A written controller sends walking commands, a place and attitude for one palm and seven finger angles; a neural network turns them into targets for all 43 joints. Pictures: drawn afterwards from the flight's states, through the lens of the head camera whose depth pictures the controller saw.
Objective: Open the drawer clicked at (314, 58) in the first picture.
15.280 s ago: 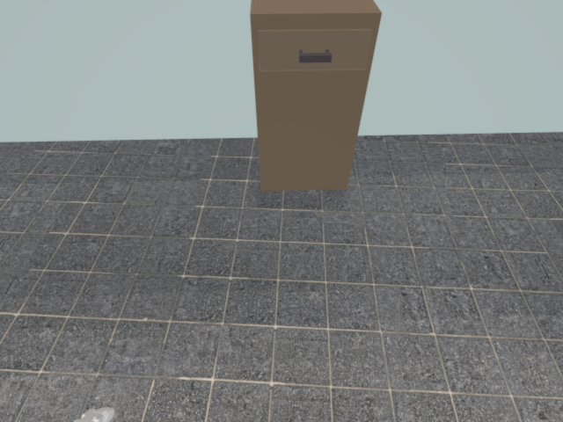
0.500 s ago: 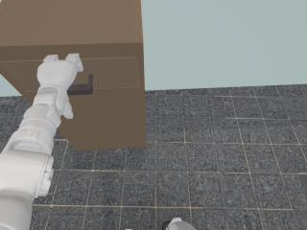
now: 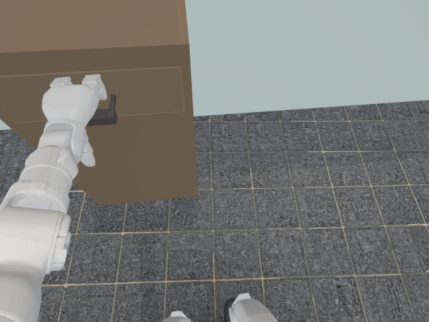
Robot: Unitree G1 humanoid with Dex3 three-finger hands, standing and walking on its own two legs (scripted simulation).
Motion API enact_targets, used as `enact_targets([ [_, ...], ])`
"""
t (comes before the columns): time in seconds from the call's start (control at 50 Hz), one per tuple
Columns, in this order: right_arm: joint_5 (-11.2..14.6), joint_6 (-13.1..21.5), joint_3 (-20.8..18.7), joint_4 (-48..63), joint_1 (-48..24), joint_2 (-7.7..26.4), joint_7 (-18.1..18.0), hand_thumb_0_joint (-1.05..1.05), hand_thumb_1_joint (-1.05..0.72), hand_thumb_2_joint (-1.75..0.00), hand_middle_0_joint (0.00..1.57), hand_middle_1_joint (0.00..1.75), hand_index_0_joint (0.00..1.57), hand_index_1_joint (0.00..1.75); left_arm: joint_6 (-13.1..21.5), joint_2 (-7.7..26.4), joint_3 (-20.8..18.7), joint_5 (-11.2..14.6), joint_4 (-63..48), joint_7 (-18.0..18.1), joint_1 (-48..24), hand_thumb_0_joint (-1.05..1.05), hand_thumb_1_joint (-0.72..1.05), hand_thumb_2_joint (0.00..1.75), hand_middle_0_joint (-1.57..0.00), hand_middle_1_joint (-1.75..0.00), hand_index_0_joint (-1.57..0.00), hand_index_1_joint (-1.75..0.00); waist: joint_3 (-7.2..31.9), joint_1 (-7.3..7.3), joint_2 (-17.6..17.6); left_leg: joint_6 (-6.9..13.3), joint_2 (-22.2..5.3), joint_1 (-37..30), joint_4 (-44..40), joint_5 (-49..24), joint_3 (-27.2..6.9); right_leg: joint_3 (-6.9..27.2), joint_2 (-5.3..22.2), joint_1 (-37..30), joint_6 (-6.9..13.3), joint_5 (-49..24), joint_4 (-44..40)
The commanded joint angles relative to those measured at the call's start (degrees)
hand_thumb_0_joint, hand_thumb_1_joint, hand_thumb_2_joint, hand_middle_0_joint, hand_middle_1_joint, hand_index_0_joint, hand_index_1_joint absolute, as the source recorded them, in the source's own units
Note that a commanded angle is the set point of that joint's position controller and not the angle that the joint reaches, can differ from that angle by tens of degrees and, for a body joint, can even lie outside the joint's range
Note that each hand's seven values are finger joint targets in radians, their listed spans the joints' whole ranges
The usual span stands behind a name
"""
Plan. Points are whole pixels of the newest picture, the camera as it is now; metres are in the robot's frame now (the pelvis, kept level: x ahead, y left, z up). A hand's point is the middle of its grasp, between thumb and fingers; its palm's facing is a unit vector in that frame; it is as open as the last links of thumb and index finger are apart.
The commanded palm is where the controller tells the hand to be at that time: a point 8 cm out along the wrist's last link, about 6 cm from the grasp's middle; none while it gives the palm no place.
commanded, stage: lower the fingers behind the handle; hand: left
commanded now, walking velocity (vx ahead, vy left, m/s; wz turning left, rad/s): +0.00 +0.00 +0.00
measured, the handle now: (89, 109) +0.56 +0.23 -0.01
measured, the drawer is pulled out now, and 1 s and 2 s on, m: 0.00 0.00 0.00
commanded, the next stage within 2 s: close the thumb around the handle in 1.20 s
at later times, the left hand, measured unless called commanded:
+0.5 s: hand (90, 123) +0.52 +0.22 +0.00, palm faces -0.07 -0.04 -1.00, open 13.9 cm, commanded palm +0.50 +0.21 +0.04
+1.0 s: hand (95, 133) +0.51 +0.22 -0.04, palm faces -0.07 -0.02 -1.00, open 13.8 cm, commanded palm +0.51 +0.21 +0.02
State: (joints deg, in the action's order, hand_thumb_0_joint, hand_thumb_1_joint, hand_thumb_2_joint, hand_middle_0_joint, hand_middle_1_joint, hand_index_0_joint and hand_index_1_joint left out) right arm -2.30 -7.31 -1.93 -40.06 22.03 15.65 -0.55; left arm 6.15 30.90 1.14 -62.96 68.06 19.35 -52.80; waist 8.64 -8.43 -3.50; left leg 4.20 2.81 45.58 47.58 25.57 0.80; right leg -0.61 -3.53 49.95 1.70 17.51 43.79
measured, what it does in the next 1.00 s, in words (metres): stands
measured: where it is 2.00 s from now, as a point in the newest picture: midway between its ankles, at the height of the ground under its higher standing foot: outside the picture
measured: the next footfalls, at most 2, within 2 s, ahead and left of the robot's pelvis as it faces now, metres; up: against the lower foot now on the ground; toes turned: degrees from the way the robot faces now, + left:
none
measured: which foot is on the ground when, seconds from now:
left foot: down 0.00-1.00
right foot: down 0.00-1.00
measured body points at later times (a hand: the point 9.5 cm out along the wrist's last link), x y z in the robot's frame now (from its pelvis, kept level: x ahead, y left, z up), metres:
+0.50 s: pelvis +0.00 +0.01 -0.01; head +0.14 +0.01 +0.42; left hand +0.51 +0.22 +0.05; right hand -0.01 -0.26 -0.14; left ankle -0.05 +0.07 -0.70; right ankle +0.02 -0.10 -0.70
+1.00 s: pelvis -0.01 +0.00 -0.03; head +0.14 +0.01 +0.39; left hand +0.51 +0.22 +0.02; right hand -0.03 -0.27 -0.15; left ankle -0.05 +0.07 -0.70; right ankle +0.02 -0.10 -0.70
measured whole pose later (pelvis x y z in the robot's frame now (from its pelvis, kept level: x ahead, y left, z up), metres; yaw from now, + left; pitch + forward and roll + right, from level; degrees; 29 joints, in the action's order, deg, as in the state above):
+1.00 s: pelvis -0.01 +0.00 -0.03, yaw +1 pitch +29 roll -3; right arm -3.2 -6.1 -1.1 -40.8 20.6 15.1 0.3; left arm 3.1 31.0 2.3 -63.4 70.1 22.2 -57.1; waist 10.1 -10.0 -4.1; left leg 4.1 2.6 59.2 60.7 30.2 -1.0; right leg -3.3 -3.5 62.4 1.8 21.4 54.8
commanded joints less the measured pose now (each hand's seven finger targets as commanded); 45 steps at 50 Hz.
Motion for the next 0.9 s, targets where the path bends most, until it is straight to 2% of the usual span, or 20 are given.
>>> enact_targets([
  [0.0, -0.2, 0.9, -3.7, 1.6, 9.5, 9.8, -0.6, 0.0, -0.9, -0.9, 0.2, 0.3, 0.2, 0.3, 0.3, 13.3, -2.3, 0.6, -9.8, 2.7, -27.1, 0.0, -0.5, 0.3, -0.3, -1.2, -0.3, -1.2, 26.1, -2.02, -1.6, -2.2, -1.9, -13.2, -1.8, -29.1, -3.6, 0.5, 0.3, -15.1, 0.7, -16.7, -1.3],
  [0.06, -0.3, 0.9, -3.8, 1.3, 10.1, 9.8, -0.5, 0.0, -0.9, -0.9, 0.2, 0.3, 0.2, 0.3, 0.3, 12.0, -1.2, -0.1, -10.5, 3.1, -28.6, 0.0, -0.5, 0.3, -0.3, -1.2, -0.3, -1.2, 27.3, -2.42, -3.7, -3.1, -2.4, -15.5, -0.5, -32.3, -4.8, -0.2, 0.1, -11.8, 0.8, -16.2, -0.1],
  [0.12, -0.7, 0.7, -3.5, 1.1, 10.2, 10.1, -0.4, 0.0, -0.9, -0.9, 0.2, 0.3, 0.2, 0.3, -0.2, 14.2, -2.9, -0.1, -9.5, 3.6, -28.6, 0.0, -0.5, 0.3, -0.3, -1.2, -0.3, -1.2, 27.7, -2.15, -4.3, -3.2, -2.4, -14.2, 0.5, -32.9, -4.6, -0.2, 0.0, -11.3, 0.8, -16.6, 0.9],
  [0.18, -0.7, 0.7, -3.5, 1.2, 10.3, 9.9, -0.1, 0.0, -0.9, -0.9, 0.2, 0.3, 0.2, 0.3, -1.0, 12.2, -1.6, -0.4, -8.8, 4.0, -28.1, 0.0, -0.5, 0.3, -0.3, -1.2, -0.3, -1.2, 27.2, -2.52, -4.3, -3.4, -2.6, -14.2, 1.2, -34.3, -4.9, -0.6, -0.1, -10.2, 0.8, -17.0, 1.5],
  [0.24, -0.8, 0.4, -3.5, 1.2, 10.5, 9.8, 0.2, 0.0, -0.9, -0.9, 0.2, 0.3, 0.2, 0.3, -1.9, 11.3, -1.1, -0.6, -8.6, 4.0, -27.4, 0.0, -0.5, 0.3, -0.3, -1.2, -0.3, -1.2, 29.6, -2.11, -5.9, -3.9, -2.9, -15.6, 2.2, -37.7, -5.3, -0.8, -0.2, -9.7, 0.7, -17.6, 2.2],
  [0.26, -0.8, 0.2, -3.5, 1.1, 10.6, 10.0, 0.1, 0.0, -0.9, -0.9, 0.2, 0.3, 0.2, 0.3, -2.4, 11.9, -1.7, -0.7, -7.9, 3.9, -26.8, 0.0, -0.5, 0.3, -0.3, -1.2, -0.3, -1.2, 28.6, -2.38, -3.8, -3.9, -3.2, -15.2, 2.3, -38.1, -5.5, -0.9, -0.2, -9.5, 0.6, -17.8, 2.3],
  [0.28, -0.8, 0.2, -3.5, 1.3, 10.7, 9.8, 0.2, 0.0, -0.9, -0.9, 0.2, 0.3, 0.2, 0.3, -2.6, 10.2, -0.5, -0.4, -8.3, 3.6, -26.8, 0.0, -0.5, 0.3, -0.3, -1.2, -0.3, -1.2, 28.7, -2.56, -4.7, -3.7, -3.1, -15.2, 2.3, -38.4, -5.3, -0.8, -0.3, -9.8, 0.6, -18.3, 2.2],
  [0.36, -0.7, -0.4, -3.3, 1.3, 10.6, 9.8, 0.2, 0.0, -0.9, -0.9, 0.2, 0.3, 0.2, 0.3, -2.7, 10.4, -1.0, 0.0, -8.1, 2.6, -23.9, 0.0, -0.5, 0.3, -0.3, -1.2, -0.3, -1.2, 28.1, -2.01, -2.9, -3.4, -3.1, -14.2, 2.3, -37.9, -5.1, -0.7, -0.3, -10.8, 0.6, -18.8, 2.1],
  [0.42, -0.6, -0.4, -3.4, 1.2, 10.4, 9.4, 0.2, 0.0, -0.9, -0.9, 0.2, 0.3, 0.2, 0.3, -2.4, 6.9, 1.9, -0.3, -7.7, 2.2, -25.2, 0.0, -0.5, 0.3, -0.3, -1.2, -0.3, -1.2, 25.0, -3.2, -3.1, -3.3, -3.3, -12.9, 2.4, -35.1, -5.3, -0.9, -0.3, -8.2, 0.6, -16.7, 2.1],
  [0.44, -0.7, -0.5, -3.2, 1.1, 10.4, 9.7, 0.2, 0.0, -0.9, -0.9, 0.2, 0.3, 0.2, 0.3, -2.6, 9.2, -0.3, -0.5, -6.6, 2.2, -22.8, 0.0, -0.5, 0.3, -0.3, -1.2, -0.3, -1.2, 25.3, -2.11, -2.5, -3.3, -3.1, -12.1, 2.4, -34.1, -5.3, -0.9, -0.3, -8.8, 0.8, -16.1, 2.4],
  [0.5, -0.7, -0.6, -3.0, 1.4, 9.9, 9.5, 0.1, 0.0, -0.9, -0.9, 0.2, 0.3, 0.2, 0.3, -2.4, 8.5, 0.3, -0.4, -6.1, 1.9, -22.2, 0.0, -0.5, 0.3, -0.3, -1.2, -0.3, -1.2, 24.8, -2.41, -1.7, -3.0, -2.9, -10.2, 2.8, -32.4, -4.9, -0.7, -0.3, -8.7, 0.9, -16.3, 2.9],
  [0.54, -0.7, -0.3, -3.2, 1.6, 10.2, 9.2, 0.2, 0.0, -0.9, -0.9, 0.2, 0.3, 0.2, 0.3, -1.8, 6.8, 1.7, -0.5, -7.2, 2.0, -22.8, 0.0, -0.5, 0.3, -0.3, -1.2, -0.3, -1.2, 25.5, -2.59, -3.6, -3.1, -3.0, -10.9, 3.3, -32.5, -5.1, -0.8, -0.3, -7.5, 0.8, -15.7, 3.3],
  [0.58, -0.7, -0.4, -3.0, 1.5, 10.1, 9.4, 0.2, 0.0, -0.9, -0.9, 0.2, 0.3, 0.2, 0.3, -2.1, 7.5, 1.0, -0.5, -5.3, 2.0, -21.2, 0.0, -0.5, 0.3, -0.3, -1.2, -0.3, -1.2, 24.4, -2.88, -1.1, -2.7, -2.9, -8.7, 3.7, -30.6, -4.7, -0.7, -0.3, -7.7, 0.8, -15.8, 3.7],
  [0.62, -0.7, -0.2, -3.0, 1.6, 10.1, 9.5, 0.1, 0.0, -0.9, -0.9, 0.2, 0.3, 0.2, 0.3, -1.6, 9.2, 0.1, -0.7, -6.8, 2.0, -22.3, 0.0, -0.5, 0.3, -0.3, -1.2, -0.3, -1.2, 25.4, -2.43, -2.6, -2.8, -2.8, -8.1, 4.2, -30.3, -4.9, -0.5, -0.1, -7.4, 0.9, -15.7, 4.5],
  [0.64, -0.7, 0.0, -3.1, 1.7, 10.0, 9.2, 0.2, 0.0, -0.9, -0.9, 0.2, 0.3, 0.2, 0.3, -1.5, 6.6, 2.1, -0.7, -6.7, 2.0, -22.9, 0.0, -0.5, 0.3, -0.3, -1.2, -0.3, -1.2, 25.1, -3.16, -2.8, -2.8, -2.8, -8.2, 4.4, -29.2, -4.9, -0.7, -0.2, -6.5, 0.9, -14.8, 4.5],
  [0.66, -0.7, 0.1, -3.0, 1.7, 10.0, 9.4, 0.1, 0.0, -0.9, -0.9, 0.2, 0.3, 0.2, 0.3, -1.1, 8.8, 0.3, -0.7, -7.3, 2.2, -22.8, 0.0, -0.5, 0.3, -0.3, -1.2, -0.3, -1.2, 25.1, -2.56, -2.7, -2.9, -2.8, -7.6, 4.7, -28.1, -5.1, -0.7, -0.1, -6.1, 1.0, -14.0, 4.9],
  [0.68, -0.7, 0.2, -3.0, 1.7, 9.8, 9.4, -0.1, 0.0, -0.9, -0.9, 0.2, 0.3, 0.2, 0.3, -0.7, 8.7, 0.6, -0.7, -7.9, 2.4, -24.9, 0.0, -0.5, 0.3, -0.3, -1.2, -0.3, -1.2, 24.7, -3.61, -2.4, -2.9, -3.0, -7.5, 5.0, -27.5, -5.5, -0.6, -0.1, -4.8, 0.9, -13.4, 5.2],
  [0.76, -1.2, 1.4, -3.2, 1.1, 10.2, 9.6, -0.3, 0.0, -0.9, -0.9, 0.2, 0.3, 0.2, 0.3, 0.9, 10.9, -0.7, -1.5, -9.8, 4.3, -28.9, 0.0, -0.5, 0.3, -0.3, -1.2, -0.3, -1.2, 28.5, -4.05, -4.9, -3.5, -3.1, -8.2, 7.0, -27.9, -6.7, -1.0, 0.0, -1.4, 0.9, -11.7, 7.4],
  [0.78, -1.2, 1.7, -3.3, 0.8, 10.2, 9.5, -0.1, 0.0, -0.9, -0.9, 0.2, 0.3, 0.2, 0.3, 0.4, 9.2, 0.4, -1.4, -9.0, 4.8, -29.1, 0.0, -0.5, 0.3, -0.3, -1.2, -0.3, -1.2, 28.7, -4.44, -6.0, -3.6, -3.1, -8.4, 7.5, -28.2, -6.6, -1.2, 0.0, -0.5, 0.9, -11.5, 7.6],
  [0.88, -1.1, 1.7, -3.2, 0.5, 11.0, 9.7, 0.2, 0.0, -0.9, -0.9, 0.2, 0.3, 0.2, 0.3, -2.0, 10.5, -0.5, -0.3, -9.1, 5.1, -30.2, 0.0, -0.5, 0.3, -0.3, -1.2, -0.3, -1.2, 31.6, -4.29, -6.4, -3.6, -2.9, -9.2, 8.0, -30.5, -6.4, -1.3, -0.1, -2.8, 0.7, -13.6, 7.5],
])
